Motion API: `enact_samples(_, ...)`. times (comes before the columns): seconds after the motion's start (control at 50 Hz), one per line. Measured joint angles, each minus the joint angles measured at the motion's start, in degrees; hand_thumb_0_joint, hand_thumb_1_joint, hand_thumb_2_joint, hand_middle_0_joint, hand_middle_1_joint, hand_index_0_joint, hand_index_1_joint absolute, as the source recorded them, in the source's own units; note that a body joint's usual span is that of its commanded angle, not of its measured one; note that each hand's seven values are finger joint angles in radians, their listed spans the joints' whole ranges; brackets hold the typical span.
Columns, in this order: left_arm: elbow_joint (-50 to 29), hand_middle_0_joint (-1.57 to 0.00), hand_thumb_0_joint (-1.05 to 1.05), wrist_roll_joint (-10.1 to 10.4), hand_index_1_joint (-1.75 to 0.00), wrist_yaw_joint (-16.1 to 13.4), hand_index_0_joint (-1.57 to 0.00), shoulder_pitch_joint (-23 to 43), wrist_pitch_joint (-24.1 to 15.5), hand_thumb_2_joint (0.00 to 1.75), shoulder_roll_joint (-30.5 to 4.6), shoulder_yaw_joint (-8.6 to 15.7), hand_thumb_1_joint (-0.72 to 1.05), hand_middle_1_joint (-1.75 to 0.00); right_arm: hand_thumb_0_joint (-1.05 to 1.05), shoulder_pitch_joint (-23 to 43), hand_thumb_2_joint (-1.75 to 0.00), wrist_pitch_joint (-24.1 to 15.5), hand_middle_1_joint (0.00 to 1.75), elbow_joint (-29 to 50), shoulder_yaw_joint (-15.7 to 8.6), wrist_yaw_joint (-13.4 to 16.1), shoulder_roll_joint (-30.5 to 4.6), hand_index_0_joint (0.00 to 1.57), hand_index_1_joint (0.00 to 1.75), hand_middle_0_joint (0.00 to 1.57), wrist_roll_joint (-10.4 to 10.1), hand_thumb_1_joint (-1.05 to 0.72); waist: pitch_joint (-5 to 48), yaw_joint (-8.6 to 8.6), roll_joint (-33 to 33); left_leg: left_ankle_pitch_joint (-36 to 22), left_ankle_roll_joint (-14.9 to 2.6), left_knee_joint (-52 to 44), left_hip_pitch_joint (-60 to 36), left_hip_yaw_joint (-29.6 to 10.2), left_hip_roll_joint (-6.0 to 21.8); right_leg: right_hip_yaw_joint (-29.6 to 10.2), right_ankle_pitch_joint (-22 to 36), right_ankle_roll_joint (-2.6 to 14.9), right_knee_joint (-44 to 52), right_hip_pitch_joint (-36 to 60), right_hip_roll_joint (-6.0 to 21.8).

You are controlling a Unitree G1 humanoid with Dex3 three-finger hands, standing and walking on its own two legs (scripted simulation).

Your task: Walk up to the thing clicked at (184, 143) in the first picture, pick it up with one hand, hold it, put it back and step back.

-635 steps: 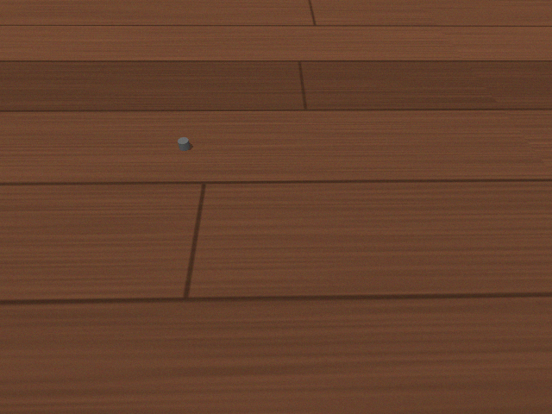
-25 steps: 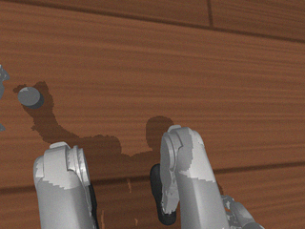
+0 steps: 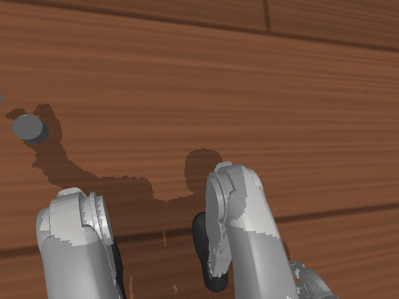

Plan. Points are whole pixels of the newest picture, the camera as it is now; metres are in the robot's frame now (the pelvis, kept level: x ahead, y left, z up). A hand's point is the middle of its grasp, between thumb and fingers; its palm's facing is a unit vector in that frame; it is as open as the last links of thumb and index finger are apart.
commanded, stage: rise first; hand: left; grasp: from above
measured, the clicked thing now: (31, 129) +0.47 +0.30 -0.29
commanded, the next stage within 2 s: approach in 0.62 s
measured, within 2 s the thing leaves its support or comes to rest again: neither
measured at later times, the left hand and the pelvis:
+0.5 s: hand out of the picture +0.42 +0.34 -0.17, palm faces -0.45 -0.09 -0.89, open 12.9 cm; pelvis -0.01 +0.00 +0.00, yaw +0 degrees
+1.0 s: hand (6, 125) +0.45 +0.31 -0.18, palm faces -0.43 -0.06 -0.90, open 13.0 cm; pelvis +0.00 +0.00 +0.00, yaw +0 degrees
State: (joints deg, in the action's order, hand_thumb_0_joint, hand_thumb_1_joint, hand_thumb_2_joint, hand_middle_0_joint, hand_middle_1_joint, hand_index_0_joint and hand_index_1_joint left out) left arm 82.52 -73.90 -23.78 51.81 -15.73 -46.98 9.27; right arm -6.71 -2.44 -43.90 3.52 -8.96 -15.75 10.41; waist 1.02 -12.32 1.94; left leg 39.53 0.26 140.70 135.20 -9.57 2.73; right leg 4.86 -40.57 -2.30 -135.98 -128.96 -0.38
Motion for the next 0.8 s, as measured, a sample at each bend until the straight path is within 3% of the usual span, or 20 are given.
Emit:
enact_samples(0.26, -0.4, -0.23, 0.0, 0.5, -0.92, 1.4, -0.22, 0.4, 0.2, 0.91, 0.9, -1.8, -0.41, -0.92, 0.01, 0.2, -0.9, -0.1, 0.3, 0.5, -0.4, 0.1, 0.1, 0.2, 0.3, 0.21, -1.0, -0.91, 0.9, 0.49, -0.3, -0.4, -0.02, -1.1, -0.6, 0.5, -0.2, -0.3, 0.1, 0.11, 0.8, 0.5, 0.3)
enact_samples(0.52, 1.8, -0.29, 0.0, -0.6, -0.86, 0.4, -0.28, 1.4, -0.6, 0.85, -0.4, -1.3, -0.34, -0.87, 0.01, 0.5, -0.9, -0.5, 0.3, 0.5, 0.3, 0.2, -0.2, 0.2, 0.3, 0.21, -0.5, -0.91, 0.2, -0.19, 0.4, -1.2, -0.07, -0.4, -0.2, 0.1, -0.3, -0.1, 0.9, 0.04, 0.3, 0.3, 0.1)
enact_samples(0.8, 2.6, -0.32, 0.0, -0.1, -0.83, 0.4, -0.31, 1.4, 0.2, 0.81, 0.0, -2.2, -0.3, -0.84, 0.01, -0.2, -0.9, -1.0, 0.3, 0.3, 0.8, 0.1, 0.2, 0.2, 0.3, 0.21, -0.5, -0.91, 0.3, -0.64, 0.0, -0.9, -0.12, -0.4, 0.0, 0.2, -0.4, -0.2, 0.7, -0.1, 0.2, 0.1, 0.1)
